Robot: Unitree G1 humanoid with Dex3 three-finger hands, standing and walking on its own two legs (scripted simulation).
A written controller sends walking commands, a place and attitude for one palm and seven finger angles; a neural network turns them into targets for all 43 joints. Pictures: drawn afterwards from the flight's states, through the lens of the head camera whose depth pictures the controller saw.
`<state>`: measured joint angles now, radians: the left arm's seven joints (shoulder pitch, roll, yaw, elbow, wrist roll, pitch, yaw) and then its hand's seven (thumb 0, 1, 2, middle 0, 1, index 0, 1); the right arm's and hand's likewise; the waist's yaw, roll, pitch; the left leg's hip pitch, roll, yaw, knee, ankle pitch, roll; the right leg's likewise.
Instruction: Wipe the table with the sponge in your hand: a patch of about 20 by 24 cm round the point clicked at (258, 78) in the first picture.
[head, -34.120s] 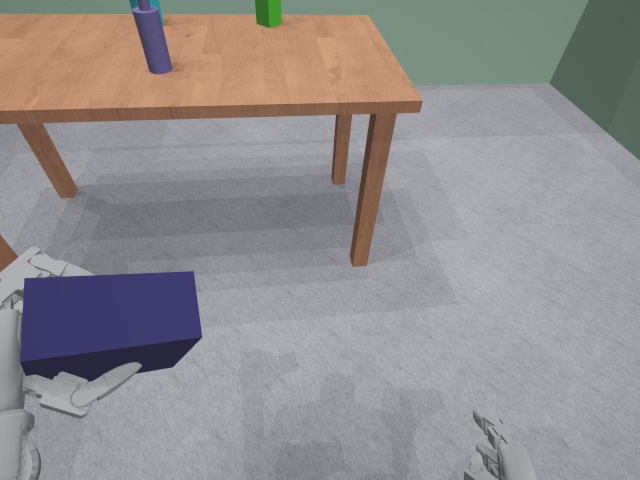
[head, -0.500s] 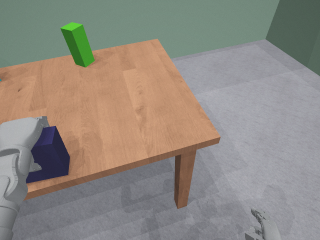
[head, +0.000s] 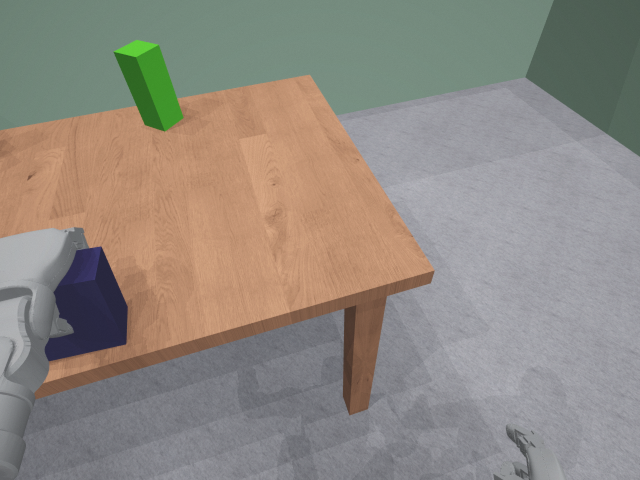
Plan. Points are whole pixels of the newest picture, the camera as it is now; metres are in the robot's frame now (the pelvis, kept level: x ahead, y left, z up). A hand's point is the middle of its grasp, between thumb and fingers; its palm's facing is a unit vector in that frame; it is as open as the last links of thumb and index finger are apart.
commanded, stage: wipe forward along the first lane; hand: left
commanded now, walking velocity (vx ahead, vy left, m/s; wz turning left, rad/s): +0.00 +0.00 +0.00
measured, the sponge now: (67, 317) +0.27 +0.39 +0.03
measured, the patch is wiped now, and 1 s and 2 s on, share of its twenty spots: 0.10 0.20 0.25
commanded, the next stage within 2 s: slide across to the middle lane in 1.46 s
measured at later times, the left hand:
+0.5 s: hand (60, 257) +0.33 +0.41 +0.08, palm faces -0.13 +0.06 -0.99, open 10.4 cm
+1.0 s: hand (67, 227) +0.39 +0.43 +0.08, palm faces -0.15 +0.06 -0.99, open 10.4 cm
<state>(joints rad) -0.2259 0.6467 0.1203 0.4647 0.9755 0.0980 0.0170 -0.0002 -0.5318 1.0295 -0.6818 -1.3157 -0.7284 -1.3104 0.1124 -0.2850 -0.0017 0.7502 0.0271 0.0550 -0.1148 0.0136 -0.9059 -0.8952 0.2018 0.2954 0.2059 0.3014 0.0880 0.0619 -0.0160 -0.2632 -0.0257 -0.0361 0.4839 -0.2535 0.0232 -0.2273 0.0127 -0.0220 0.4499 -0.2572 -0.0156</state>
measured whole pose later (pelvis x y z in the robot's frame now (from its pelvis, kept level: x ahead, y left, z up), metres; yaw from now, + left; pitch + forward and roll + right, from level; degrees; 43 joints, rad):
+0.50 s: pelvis -0.01 +0.00 -0.01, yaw -1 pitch +7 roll -1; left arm -0.49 0.73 0.15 0.85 1.05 -0.03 0.07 0.01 -0.54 1.03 -0.69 -1.31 -0.73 -1.31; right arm 0.23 -0.30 -0.03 0.78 0.04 0.05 -0.10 0.01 -0.91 -0.90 0.20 0.30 0.21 0.30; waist 0.04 0.05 -0.06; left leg -0.42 -0.02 -0.03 0.58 -0.28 0.02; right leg -0.38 0.02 -0.02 0.54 -0.28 -0.01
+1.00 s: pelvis +0.00 +0.01 -0.02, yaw -2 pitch +12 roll -2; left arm -0.70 0.85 0.17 1.08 1.10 -0.08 0.08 0.01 -0.54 1.03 -0.69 -1.31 -0.74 -1.31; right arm 0.30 -0.30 -0.02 0.77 0.05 0.08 -0.09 0.01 -0.91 -0.89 0.20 0.30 0.21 0.30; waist -0.02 0.03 -0.08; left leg -0.55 -0.01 -0.01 0.66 -0.32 0.04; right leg -0.51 0.03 0.00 0.59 -0.30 0.00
